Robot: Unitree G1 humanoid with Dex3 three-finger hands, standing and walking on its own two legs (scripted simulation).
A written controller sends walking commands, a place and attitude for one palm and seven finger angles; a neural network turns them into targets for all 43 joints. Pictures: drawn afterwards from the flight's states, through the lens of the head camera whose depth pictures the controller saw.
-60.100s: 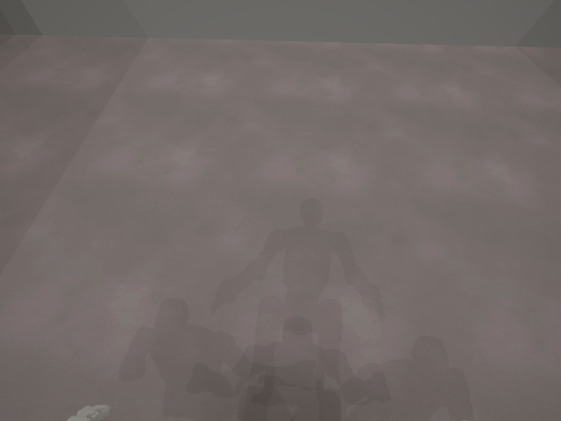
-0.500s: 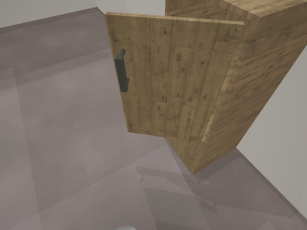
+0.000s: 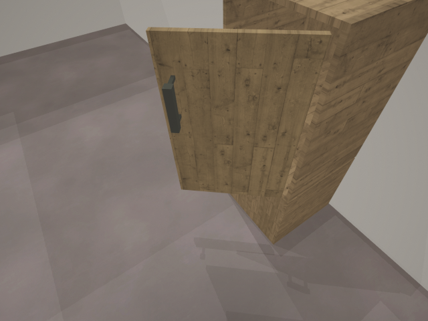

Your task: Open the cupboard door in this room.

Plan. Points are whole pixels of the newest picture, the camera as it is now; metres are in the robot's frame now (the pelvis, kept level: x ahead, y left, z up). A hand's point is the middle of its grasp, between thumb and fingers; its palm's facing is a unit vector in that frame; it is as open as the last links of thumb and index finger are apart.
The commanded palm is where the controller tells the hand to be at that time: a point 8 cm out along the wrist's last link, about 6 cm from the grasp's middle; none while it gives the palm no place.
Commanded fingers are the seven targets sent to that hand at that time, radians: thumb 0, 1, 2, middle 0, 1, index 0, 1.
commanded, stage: come to a stop and stand still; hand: left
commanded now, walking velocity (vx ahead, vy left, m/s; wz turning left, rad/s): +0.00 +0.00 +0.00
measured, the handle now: (174, 104) +0.59 +0.14 +0.08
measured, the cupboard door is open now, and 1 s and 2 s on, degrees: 49 49 49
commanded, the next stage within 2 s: look again from close up in 0.10 s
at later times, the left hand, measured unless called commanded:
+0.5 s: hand out of the picture +0.07 +0.15 -0.16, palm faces -0.02 -0.97 -0.25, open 7.3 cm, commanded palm none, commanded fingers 0.00 0.90 0.90 -0.20 -0.30 -0.20 -0.30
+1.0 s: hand (137, 286) +0.19 +0.16 -0.04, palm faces +0.30 -0.94 -0.14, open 7.5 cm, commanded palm +0.12 +0.21 -0.05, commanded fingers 0.00 0.69 0.81 -0.22 -0.44 -0.22 -0.44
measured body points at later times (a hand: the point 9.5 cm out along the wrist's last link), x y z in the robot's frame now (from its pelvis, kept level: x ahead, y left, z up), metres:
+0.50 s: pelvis +0.02 -0.04 +0.00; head +0.04 -0.06 +0.45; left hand +0.07 +0.21 -0.14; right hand +0.07 -0.30 -0.15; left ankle +0.00 +0.08 -0.73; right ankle +0.01 -0.15 -0.73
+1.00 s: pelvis +0.02 -0.06 +0.00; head +0.04 -0.08 +0.45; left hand +0.17 +0.21 -0.02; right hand +0.14 -0.32 -0.13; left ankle +0.00 +0.08 -0.73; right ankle +0.01 -0.15 -0.73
